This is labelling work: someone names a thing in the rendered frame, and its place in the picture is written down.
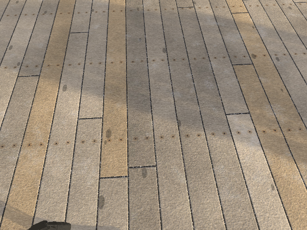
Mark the left robot hand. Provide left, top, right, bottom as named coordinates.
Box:
left=27, top=220, right=71, bottom=230

